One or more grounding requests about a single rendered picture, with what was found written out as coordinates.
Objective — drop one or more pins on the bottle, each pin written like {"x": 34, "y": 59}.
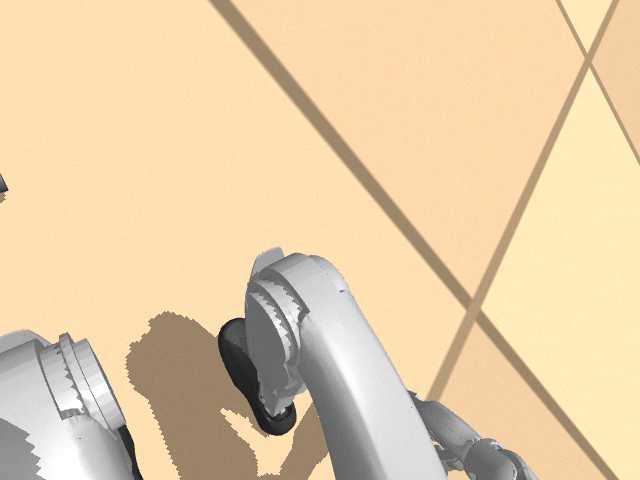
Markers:
{"x": 3, "y": 187}

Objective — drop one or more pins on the right robot foot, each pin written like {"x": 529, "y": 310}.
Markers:
{"x": 233, "y": 349}

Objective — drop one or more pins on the left robot foot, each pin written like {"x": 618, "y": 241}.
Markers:
{"x": 129, "y": 444}

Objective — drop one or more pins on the right robot arm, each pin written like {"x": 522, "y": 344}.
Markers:
{"x": 487, "y": 459}

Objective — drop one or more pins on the right robot hand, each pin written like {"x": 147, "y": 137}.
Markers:
{"x": 452, "y": 433}

